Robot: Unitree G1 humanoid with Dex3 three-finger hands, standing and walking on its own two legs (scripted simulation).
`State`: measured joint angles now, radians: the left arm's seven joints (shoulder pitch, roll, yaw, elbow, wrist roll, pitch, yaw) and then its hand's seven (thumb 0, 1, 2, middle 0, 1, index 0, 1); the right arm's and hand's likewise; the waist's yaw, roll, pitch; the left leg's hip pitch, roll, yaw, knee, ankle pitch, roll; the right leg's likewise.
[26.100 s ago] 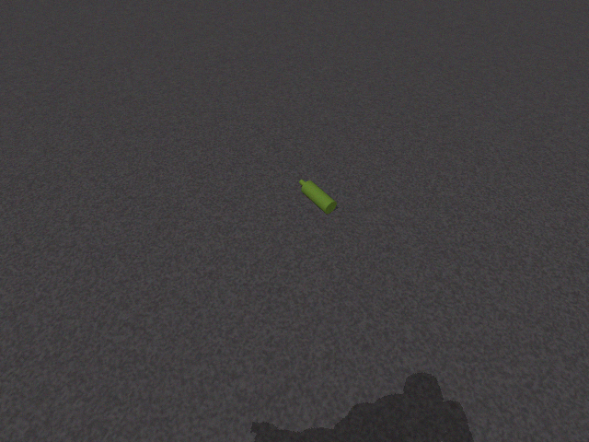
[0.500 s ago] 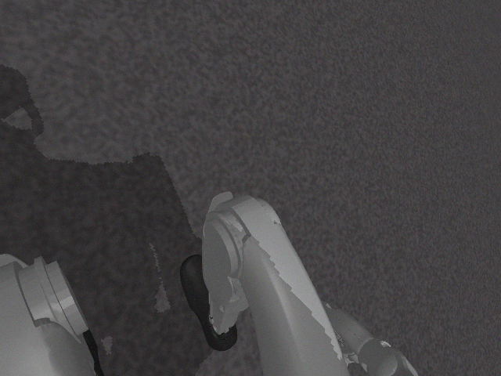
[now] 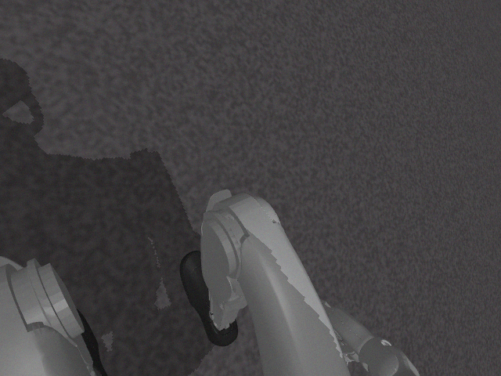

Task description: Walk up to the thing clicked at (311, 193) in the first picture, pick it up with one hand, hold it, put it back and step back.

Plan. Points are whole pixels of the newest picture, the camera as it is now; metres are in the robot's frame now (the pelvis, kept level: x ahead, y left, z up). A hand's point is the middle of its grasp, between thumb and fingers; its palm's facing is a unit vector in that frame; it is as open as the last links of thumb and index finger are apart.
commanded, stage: close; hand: left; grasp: from above
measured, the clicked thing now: out of the picture +0.45 +0.40 -0.27
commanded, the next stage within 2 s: settle in 1.46 s
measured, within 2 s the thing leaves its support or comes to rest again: leaves its support in 1.90 s
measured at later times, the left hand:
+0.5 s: hand out of the picture +0.43 +0.38 -0.23, palm faces -0.43 -0.14 -0.89, open 12.7 cm
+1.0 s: hand out of the picture +0.43 +0.37 -0.23, palm faces -0.43 -0.14 -0.89, open 10.5 cm
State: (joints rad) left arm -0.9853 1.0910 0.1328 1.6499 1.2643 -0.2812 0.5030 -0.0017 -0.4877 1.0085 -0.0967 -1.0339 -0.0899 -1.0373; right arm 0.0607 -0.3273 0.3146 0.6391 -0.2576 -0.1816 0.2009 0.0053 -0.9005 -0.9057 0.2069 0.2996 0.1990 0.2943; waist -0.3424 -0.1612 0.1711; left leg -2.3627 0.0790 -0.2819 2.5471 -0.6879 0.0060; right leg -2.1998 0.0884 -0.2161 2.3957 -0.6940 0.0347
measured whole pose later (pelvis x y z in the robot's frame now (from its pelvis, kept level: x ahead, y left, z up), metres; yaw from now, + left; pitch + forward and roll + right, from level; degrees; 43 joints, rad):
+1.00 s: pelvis +0.00 +0.00 +0.00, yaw -1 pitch +26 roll -15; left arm -1.01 1.11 0.12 1.63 1.32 -0.32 0.53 0.00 -0.01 0.71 -0.40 -0.92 -0.44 -0.85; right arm 0.05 -0.33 0.33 0.63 -0.27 -0.17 0.19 0.01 -0.89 -0.90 0.21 0.30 0.20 0.29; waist -0.34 -0.18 0.17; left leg -2.36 0.08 -0.29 2.55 -0.68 0.01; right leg -2.20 0.09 -0.22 2.39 -0.68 0.04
